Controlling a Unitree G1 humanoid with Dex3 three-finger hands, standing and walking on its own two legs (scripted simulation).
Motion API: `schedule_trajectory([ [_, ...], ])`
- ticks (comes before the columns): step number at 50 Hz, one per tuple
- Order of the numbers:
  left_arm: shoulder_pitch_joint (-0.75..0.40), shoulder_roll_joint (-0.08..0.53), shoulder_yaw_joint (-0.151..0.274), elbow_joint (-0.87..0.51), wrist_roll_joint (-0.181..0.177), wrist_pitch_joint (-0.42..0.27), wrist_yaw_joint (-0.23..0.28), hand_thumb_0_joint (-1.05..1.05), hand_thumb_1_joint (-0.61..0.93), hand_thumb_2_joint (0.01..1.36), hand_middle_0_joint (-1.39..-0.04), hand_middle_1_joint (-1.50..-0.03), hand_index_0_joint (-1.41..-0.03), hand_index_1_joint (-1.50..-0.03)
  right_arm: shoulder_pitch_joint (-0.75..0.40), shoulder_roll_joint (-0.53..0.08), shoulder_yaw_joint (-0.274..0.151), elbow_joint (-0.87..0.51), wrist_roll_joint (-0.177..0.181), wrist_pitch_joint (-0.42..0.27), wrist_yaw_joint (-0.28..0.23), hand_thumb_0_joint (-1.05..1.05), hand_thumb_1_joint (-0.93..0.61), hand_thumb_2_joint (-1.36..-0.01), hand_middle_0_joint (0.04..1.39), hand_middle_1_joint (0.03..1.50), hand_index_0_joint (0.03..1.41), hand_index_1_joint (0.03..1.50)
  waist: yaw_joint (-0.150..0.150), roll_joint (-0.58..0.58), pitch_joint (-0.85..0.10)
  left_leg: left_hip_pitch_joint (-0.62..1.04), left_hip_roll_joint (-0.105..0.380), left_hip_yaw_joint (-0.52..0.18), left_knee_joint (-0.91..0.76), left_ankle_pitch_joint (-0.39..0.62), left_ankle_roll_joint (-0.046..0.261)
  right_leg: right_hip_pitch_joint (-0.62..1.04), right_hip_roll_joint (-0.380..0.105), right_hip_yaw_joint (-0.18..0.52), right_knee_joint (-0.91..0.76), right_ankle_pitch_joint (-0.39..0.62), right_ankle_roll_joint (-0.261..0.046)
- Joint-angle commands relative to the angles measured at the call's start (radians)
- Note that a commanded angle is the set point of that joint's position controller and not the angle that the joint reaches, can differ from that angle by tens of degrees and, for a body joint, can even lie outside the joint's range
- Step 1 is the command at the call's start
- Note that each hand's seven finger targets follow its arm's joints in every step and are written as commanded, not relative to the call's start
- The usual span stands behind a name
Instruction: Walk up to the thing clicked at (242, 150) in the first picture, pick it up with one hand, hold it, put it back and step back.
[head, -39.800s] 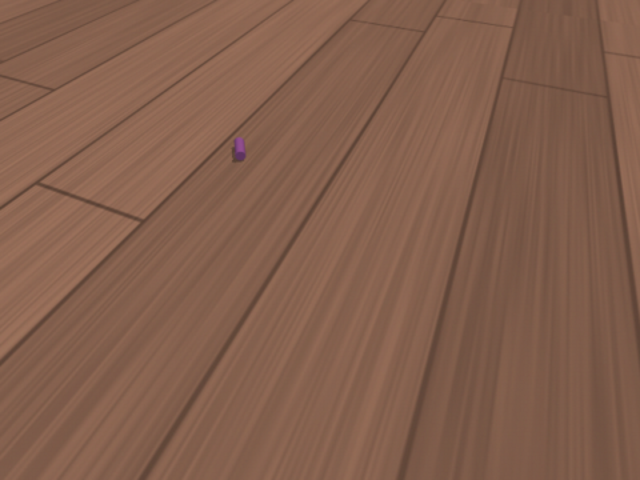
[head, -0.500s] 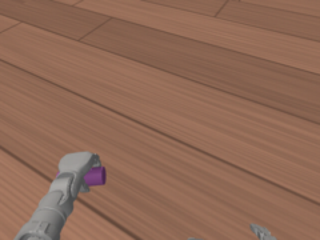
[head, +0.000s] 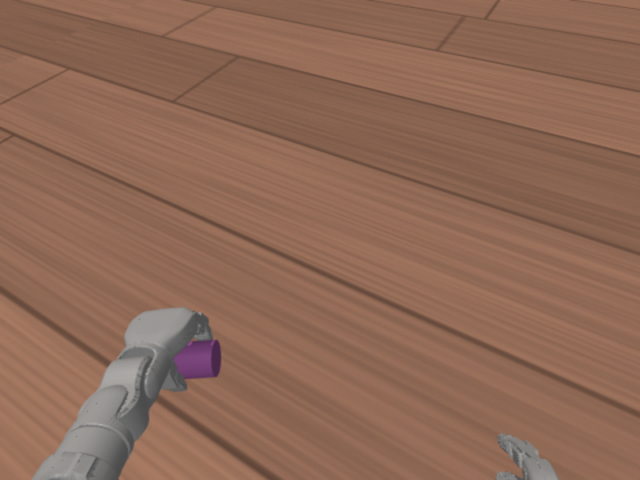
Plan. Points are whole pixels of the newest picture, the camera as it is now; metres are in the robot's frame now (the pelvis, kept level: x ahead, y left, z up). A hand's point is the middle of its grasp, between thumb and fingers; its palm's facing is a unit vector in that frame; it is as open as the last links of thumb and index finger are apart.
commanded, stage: hold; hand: left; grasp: from above
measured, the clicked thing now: (172, 361) +0.31 +0.23 -0.08
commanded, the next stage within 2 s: crouch in 1.22 s
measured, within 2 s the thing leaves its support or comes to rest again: neither
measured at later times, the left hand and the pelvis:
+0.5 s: hand (174, 362) +0.28 +0.21 -0.03, palm faces -0.45 -0.06 -0.89, open 8.3 cm; pelvis -0.01 -0.01 +0.01, yaw +0 degrees
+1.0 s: hand (173, 357) +0.29 +0.21 -0.03, palm faces -0.46 -0.06 -0.88, open 8.3 cm; pelvis +0.01 +0.00 +0.01, yaw +0 degrees
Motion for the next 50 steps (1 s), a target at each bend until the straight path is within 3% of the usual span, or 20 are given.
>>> schedule_trajectory([
  [1,-0.35,0.233,0.108,-0.235,-0.002,-0.006,0.049,0.0,0.77,0.56,-1.092,-0.492,-1.114,-0.47,-0.06,-0.14,-0.051,-0.123,0.005,-0.044,-0.012,0.0,-0.895,-0.897,0.2,0.3,0.2,0.3,0.003,-0.006,-0.247,0.136,-0.024,-0.008,-0.092,0.223,0.01,0.106,0.017,0.006,-0.114,0.188,-0.008],
  [8,-0.332,0.226,0.106,-0.234,-0.013,-0.011,0.039,0.0,0.772,0.578,-1.081,-0.546,-1.11,-0.517,-0.088,-0.134,-0.043,-0.127,0.007,-0.043,-0.016,0.0,-0.9,-0.899,0.2,0.3,0.199,0.3,0.009,-0.023,-0.217,0.141,-0.027,-0.004,-0.116,0.178,0.014,0.122,0.011,0.011,-0.148,0.148,-0.003],
  [15,-0.359,0.228,0.103,-0.27,-0.013,-0.006,0.042,0.0,0.781,0.572,-1.084,-0.553,-1.116,-0.521,-0.095,-0.131,-0.04,-0.122,0.01,-0.043,-0.02,0.0,-0.901,-0.899,0.2,0.3,0.2,0.3,0.009,-0.006,-0.228,0.174,-0.023,-0.001,-0.135,0.208,0.013,0.142,0.011,0.011,-0.159,0.179,-0.003],
  [20,-0.34,0.228,0.107,-0.247,-0.019,0.001,0.038,0.0,0.771,0.563,-1.07,-0.557,-1.105,-0.522,-0.115,-0.132,-0.037,-0.129,0.011,-0.042,-0.019,0.0,-0.9,-0.898,0.2,0.3,0.2,0.3,0.011,-0.007,-0.18,0.171,-0.021,-0.004,-0.164,0.154,0.011,0.14,0.012,0.008,-0.183,0.119,-0.006],
  [23,-0.335,0.237,0.116,-0.268,-0.013,0.004,0.032,0.0,0.752,0.565,-1.057,-0.556,-1.09,-0.523,-0.118,-0.134,-0.04,-0.131,0.011,-0.041,-0.02,0.0,-0.9,-0.898,0.2,0.3,0.2,0.3,0.021,-0.006,-0.22,0.196,-0.021,-0.005,-0.165,0.199,0.009,0.168,0.013,0.007,-0.18,0.158,-0.007],
  [26,-0.359,0.23,0.105,-0.283,-0.017,0.006,0.024,0.0,0.748,0.569,-1.058,-0.56,-1.09,-0.527,-0.118,-0.126,-0.034,-0.128,0.011,-0.042,-0.021,0.0,-0.903,-0.9,0.2,0.3,0.199,0.3,0.013,-0.008,-0.228,0.21,-0.022,-0.001,-0.165,0.22,0.012,0.176,0.011,0.01,-0.183,0.185,-0.003],
  [29,-0.342,0.243,0.12,-0.266,-0.02,0.009,0.02,0.0,0.754,0.582,-1.068,-0.557,-1.098,-0.527,-0.117,-0.13,-0.036,-0.126,0.014,-0.04,-0.022,0.0,-0.901,-0.899,0.2,0.3,0.2,0.3,0.02,-0.021,-0.21,0.208,-0.021,-0.002,-0.172,0.233,0.012,0.186,0.013,0.006,-0.19,0.196,-0.004],
  [36,-0.3,0.206,0.085,-0.254,-0.028,-0.002,-0.012,0.0,0.729,0.527,-1.041,-0.535,-1.076,-0.5,-0.123,-0.124,-0.035,-0.128,0.014,-0.036,-0.023,0.0,-0.903,-0.899,0.2,0.3,0.2,0.3,0.014,-0.029,-0.191,0.228,-0.018,-0.004,-0.18,0.271,0.012,0.19,0.014,0.002,-0.196,0.231,-0.005],
  [37,-0.317,0.218,0.095,-0.268,-0.028,-0.007,-0.013,0.0,0.732,0.543,-1.049,-0.531,-1.08,-0.5,-0.121,-0.126,-0.037,-0.131,0.015,-0.034,-0.023,0.0,-0.903,-0.9,0.2,0.3,0.2,0.3,0.013,-0.026,-0.205,0.232,-0.022,0.0,-0.177,0.279,0.015,0.198,0.01,0.005,-0.197,0.246,-0.003],
  [38,-0.322,0.25,0.121,-0.269,-0.029,-0.009,-0.009,0.0,0.74,0.544,-1.059,-0.527,-1.087,-0.498,-0.12,-0.127,-0.034,-0.129,0.015,-0.032,-0.025,0.0,-0.902,-0.899,0.2,0.3,0.199,0.3,0.022,-0.024,-0.208,0.23,-0.023,-0.001,-0.179,0.284,0.015,0.202,0.009,0.005,-0.201,0.251,-0.002],
  [41,-0.324,0.216,0.098,-0.286,-0.023,-0.015,-0.002,0.0,0.731,0.581,-1.06,-0.539,-1.084,-0.515,-0.118,-0.122,-0.035,-0.135,0.013,-0.027,-0.023,0.0,-0.902,-0.9,0.2,0.3,0.2,0.3,0.014,-0.005,-0.214,0.246,-0.025,0.0,-0.181,0.298,0.012,0.198,0.009,0.006,-0.198,0.262,-0.006],
  [46,-0.36,0.263,0.132,-0.279,-0.001,-0.013,0.028,0.0,0.739,0.58,-1.079,-0.514,-1.099,-0.495,-0.111,-0.125,-0.038,-0.125,0.013,-0.02,-0.025,0.0,-0.902,-0.9,0.199,0.3,0.199,0.3,0.017,-0.006,-0.235,0.257,-0.029,0.002,-0.172,0.331,0.016,0.212,0.005,0.004,-0.198,0.307,0.0],
  [47,-0.398,0.262,0.129,-0.311,-0.004,-0.016,0.032,0.0,0.743,0.599,-1.08,-0.521,-1.1,-0.503,-0.107,-0.126,-0.039,-0.123,0.012,-0.019,-0.024,0.0,-0.899,-0.899,0.2,0.3,0.2,0.3,0.013,0.009,-0.255,0.267,-0.03,0.007,-0.17,0.33,0.016,0.213,0.004,0.008,-0.201,0.307,-0.001],
  [50,-0.358,0.236,0.12,-0.257,0.003,-0.001,0.043,0.0,0.734,0.58,-1.063,-0.532,-1.089,-0.507,-0.105,-0.126,-0.041,-0.117,0.012,-0.017,-0.022,0.0,-0.9,-0.899,0.2,0.3,0.2,0.3,0.015,0.0,-0.236,0.265,-0.027,0.003,-0.179,0.328,0.013,0.212,0.007,0.003,-0.2,0.299,-0.004],
])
